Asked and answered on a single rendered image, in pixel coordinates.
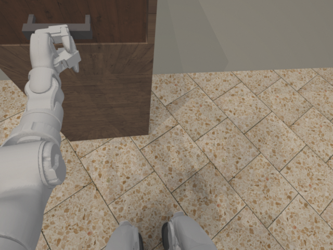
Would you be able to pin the robot left shin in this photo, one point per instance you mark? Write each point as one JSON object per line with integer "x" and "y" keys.
{"x": 123, "y": 223}

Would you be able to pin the left robot thigh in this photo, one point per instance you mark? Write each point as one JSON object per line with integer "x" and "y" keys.
{"x": 124, "y": 238}

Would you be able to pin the left robot hand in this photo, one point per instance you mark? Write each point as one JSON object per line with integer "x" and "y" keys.
{"x": 44, "y": 54}

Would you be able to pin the handle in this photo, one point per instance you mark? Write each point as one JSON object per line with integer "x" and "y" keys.
{"x": 77, "y": 30}

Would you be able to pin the drawer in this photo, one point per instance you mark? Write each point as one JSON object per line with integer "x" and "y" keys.
{"x": 112, "y": 21}

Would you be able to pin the robot left upper arm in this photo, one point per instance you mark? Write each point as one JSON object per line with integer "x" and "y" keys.
{"x": 28, "y": 174}

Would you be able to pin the cabinet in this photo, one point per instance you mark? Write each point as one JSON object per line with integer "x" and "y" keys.
{"x": 110, "y": 95}

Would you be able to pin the robot left forearm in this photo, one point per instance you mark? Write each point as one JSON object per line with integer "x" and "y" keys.
{"x": 43, "y": 115}

